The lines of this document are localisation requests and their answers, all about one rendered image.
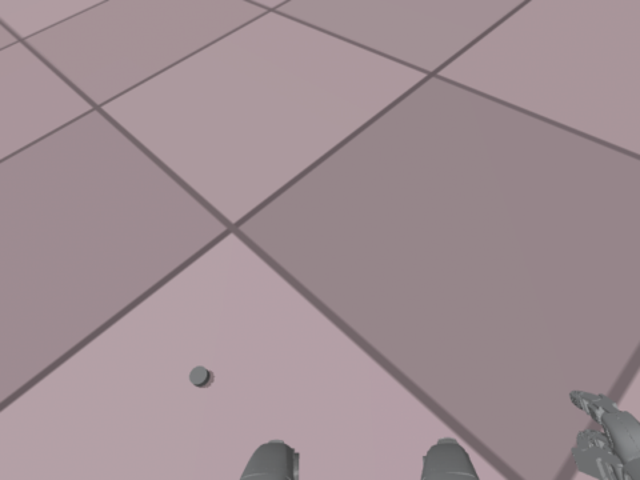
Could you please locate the right robot arm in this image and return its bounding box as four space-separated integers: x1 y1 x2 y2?
622 457 640 480

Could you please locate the tin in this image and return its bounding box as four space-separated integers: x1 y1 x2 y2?
189 366 210 387

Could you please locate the right robot hand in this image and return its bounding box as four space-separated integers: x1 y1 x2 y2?
569 391 640 480

